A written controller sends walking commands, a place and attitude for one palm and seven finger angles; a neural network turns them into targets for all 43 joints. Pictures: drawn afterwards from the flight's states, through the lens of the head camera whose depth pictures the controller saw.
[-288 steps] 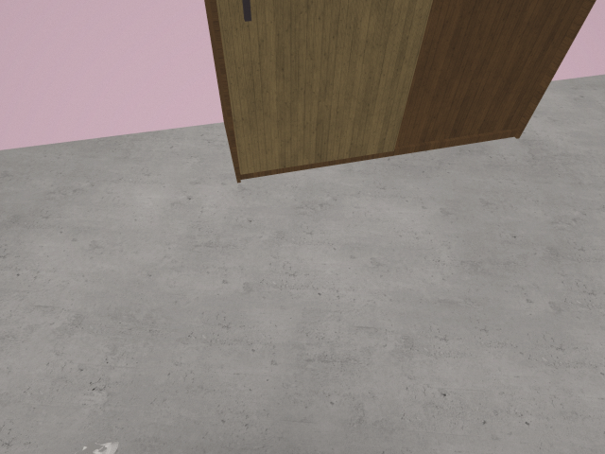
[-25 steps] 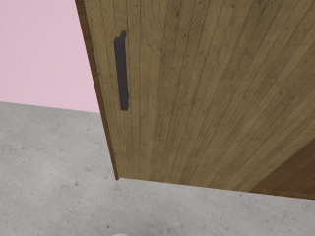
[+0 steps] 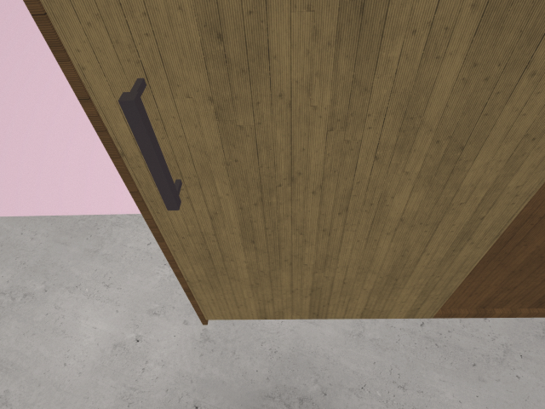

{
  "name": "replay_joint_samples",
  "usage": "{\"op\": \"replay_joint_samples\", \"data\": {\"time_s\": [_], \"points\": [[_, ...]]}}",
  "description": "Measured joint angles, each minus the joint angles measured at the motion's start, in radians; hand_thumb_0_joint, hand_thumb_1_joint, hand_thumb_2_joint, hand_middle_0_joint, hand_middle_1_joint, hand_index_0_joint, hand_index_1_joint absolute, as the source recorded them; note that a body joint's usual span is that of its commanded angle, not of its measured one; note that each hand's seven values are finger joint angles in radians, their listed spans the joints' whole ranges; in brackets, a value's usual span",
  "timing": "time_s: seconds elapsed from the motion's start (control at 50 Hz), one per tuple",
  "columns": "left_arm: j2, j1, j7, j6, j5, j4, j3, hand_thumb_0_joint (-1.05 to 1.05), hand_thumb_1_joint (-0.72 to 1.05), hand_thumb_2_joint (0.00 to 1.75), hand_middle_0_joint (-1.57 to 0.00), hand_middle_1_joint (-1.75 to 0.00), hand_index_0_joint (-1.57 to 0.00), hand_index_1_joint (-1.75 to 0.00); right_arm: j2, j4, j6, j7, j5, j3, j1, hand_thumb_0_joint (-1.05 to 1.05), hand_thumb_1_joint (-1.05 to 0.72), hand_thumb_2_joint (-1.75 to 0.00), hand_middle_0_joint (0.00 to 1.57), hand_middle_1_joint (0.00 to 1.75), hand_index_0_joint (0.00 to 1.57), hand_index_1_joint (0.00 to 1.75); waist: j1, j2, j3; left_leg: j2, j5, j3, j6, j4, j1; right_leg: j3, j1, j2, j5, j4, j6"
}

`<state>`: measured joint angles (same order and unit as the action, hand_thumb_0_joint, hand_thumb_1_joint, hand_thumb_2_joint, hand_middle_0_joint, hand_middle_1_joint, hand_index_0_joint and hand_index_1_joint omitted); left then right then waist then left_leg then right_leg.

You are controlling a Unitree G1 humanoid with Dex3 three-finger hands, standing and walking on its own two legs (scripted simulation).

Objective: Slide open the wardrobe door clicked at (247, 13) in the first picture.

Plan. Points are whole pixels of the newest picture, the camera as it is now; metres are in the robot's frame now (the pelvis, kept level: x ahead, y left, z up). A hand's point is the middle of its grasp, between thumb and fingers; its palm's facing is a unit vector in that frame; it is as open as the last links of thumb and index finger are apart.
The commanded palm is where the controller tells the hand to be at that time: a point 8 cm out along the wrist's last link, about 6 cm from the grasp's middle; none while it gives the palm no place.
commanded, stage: come to a stop and stand still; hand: left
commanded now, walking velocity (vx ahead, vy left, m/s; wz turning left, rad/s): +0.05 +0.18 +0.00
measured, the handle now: (158, 151) +0.49 +0.22 +0.12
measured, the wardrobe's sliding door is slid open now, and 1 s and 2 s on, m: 0.00 0.00 0.00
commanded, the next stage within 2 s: look again from close up in 1.52 s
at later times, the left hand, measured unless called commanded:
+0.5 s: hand out of the picture -0.03 +0.21 -0.18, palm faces +0.07 -0.98 -0.19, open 7.4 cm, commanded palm none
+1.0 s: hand out of the picture +0.00 +0.20 -0.18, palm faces +0.03 -0.98 -0.22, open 7.3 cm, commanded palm none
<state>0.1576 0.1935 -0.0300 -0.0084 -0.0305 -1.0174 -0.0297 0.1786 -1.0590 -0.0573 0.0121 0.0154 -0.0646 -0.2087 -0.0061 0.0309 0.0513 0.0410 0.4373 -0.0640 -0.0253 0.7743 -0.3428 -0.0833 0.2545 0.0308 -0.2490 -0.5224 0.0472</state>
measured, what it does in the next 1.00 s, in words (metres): steps on the spot: left foot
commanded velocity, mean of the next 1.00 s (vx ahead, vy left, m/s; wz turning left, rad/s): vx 0.01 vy -0.01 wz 0.00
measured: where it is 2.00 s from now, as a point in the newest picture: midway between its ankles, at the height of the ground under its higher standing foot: outside the picture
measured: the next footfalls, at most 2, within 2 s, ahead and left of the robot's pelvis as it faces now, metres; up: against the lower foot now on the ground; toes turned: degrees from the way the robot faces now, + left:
left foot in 0.30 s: -0.03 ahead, +0.16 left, +0.00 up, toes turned +3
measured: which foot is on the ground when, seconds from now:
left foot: up 0.00-0.28, down 0.30-1.00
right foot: down 0.00-1.00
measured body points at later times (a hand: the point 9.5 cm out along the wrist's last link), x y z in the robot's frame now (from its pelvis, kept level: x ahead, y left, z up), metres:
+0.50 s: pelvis -0.02 +0.03 +0.00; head -0.01 +0.04 +0.45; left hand -0.04 +0.27 -0.16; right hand -0.01 -0.19 -0.15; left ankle -0.07 +0.16 -0.74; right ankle +0.02 -0.09 -0.74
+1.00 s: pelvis -0.02 +0.02 +0.00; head +0.00 +0.02 +0.45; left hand +0.00 +0.25 -0.16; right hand -0.01 -0.20 -0.16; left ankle -0.07 +0.16 -0.74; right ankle +0.02 -0.09 -0.74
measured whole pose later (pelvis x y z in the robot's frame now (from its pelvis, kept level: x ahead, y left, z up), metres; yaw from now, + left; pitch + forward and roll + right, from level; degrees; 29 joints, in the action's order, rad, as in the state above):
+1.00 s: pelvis -0.02 +0.02 +0.00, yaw +0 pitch -1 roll -1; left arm 0.15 0.25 -0.05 0.04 -0.02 -1.12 -0.01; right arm 0.15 -1.08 0.01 0.03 0.01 -0.02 -0.27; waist -0.01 0.02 0.05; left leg 0.06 0.35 -0.04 -0.04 0.50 -0.14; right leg -0.08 0.27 0.01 -0.19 -0.49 0.02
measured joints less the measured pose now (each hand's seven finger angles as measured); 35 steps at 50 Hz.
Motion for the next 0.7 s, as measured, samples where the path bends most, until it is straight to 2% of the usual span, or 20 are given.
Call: {"op": "replay_joint_samples", "data": {"time_s": [0.06,0.14,0.2,0.26,0.3,0.42,0.5,0.7], "points": [[-0.006,0.0,0.002,0.001,0.002,0.001,-0.002,0.01,0.92,0.9,-0.2,-0.3,-0.2,-0.3,0.002,-0.003,0.0,-0.004,0.001,0.002,-0.02,0.01,-0.92,-0.9,0.2,0.3,0.2,0.3,0.004,-0.002,-0.009,-0.008,-0.012,0.023,-0.011,0.066,0.004,-0.004,-0.001,0.0,0.024,0.033,0.003],[-0.004,0.001,0.004,0.008,0.0,0.008,-0.008,0.01,0.92,0.9,-0.2,-0.3,-0.2,-0.3,0.006,-0.004,-0.002,-0.006,0.003,0.005,-0.034,0.01,-0.92,-0.9,0.2,0.3,0.2,0.3,0.021,-0.012,-0.008,-0.01,-0.002,0.033,-0.02,0.044,0.036,-0.008,0.012,0.006,0.049,0.057,0.003],[0.002,0.007,0.004,0.008,-0.003,0.005,-0.015,0.01,0.92,0.9,-0.2,-0.3,-0.2,-0.3,0.009,0.0,0.003,-0.005,0.002,0.009,-0.033,0.01,-0.91,-0.9,0.2,0.3,0.19,0.3,0.036,-0.026,-0.002,-0.012,0.007,0.032,-0.019,-0.037,0.07,-0.006,0.026,0.014,0.067,0.067,-0.002],[0.013,0.022,0.004,0.001,0.0,-0.013,-0.02,0.01,0.91,0.9,-0.2,-0.3,-0.2,-0.3,0.011,0.007,0.018,-0.002,0.001,0.015,-0.032,0.01,-0.91,-0.9,0.2,0.3,0.19,0.3,0.043,-0.036,-0.003,-0.012,-0.054,0.026,-0.012,-0.188,0.131,-0.005,0.04,0.018,0.079,0.067,-0.016],[0.016,0.038,0.004,-0.008,0.006,-0.031,-0.02,0.01,0.91,0.9,-0.2,-0.3,-0.2,-0.3,0.017,0.012,0.038,0.001,0.002,0.02,-0.041,0.01,-0.91,-0.9,0.2,0.3,0.19,0.3,0.039,-0.02,-0.016,0.003,-0.122,0.036,0.002,-0.323,0.185,-0.015,0.055,0.004,0.074,0.046,-0.028],[0.043,0.072,0.017,-0.024,0.004,-0.094,-0.014,0.01,0.91,0.9,-0.2,-0.3,-0.2,-0.3,-0.035,-0.026,0.052,0.011,0.009,0.047,-0.069,0.01,-0.91,-0.9,0.2,0.3,0.2,0.3,0.034,-0.069,-0.038,-0.018,-0.152,0.028,0.009,-0.364,0.224,0.006,0.025,0.017,0.026,0.055,-0.062],[0.036,0.085,0.022,-0.012,0.007,-0.124,-0.001,0.01,0.91,0.9,-0.2,-0.3,-0.2,-0.3,-0.057,-0.05,0.058,0.021,0.006,0.054,-0.081,0.01,-0.92,-0.9,0.2,0.3,0.2,0.3,0.03,-0.071,-0.029,-0.024,-0.149,0.026,0.01,-0.376,0.254,0.014,-0.003,0.019,0.083,0.072,-0.055],[-0.023,0.082,0.006,0.009,0.017,-0.143,0.018,0.01,0.91,0.9,-0.2,-0.3,-0.2,-0.3,-0.065,-0.077,0.061,0.028,-0.006,0.054,-0.078,0.01,-0.92,-0.9,0.2,0.3,0.2,0.3,0.016,-0.032,-0.01,0.006,-0.131,0.031,-0.007,-0.372,0.262,0.004,-0.023,-0.011,0.068,0.096,-0.038]]}}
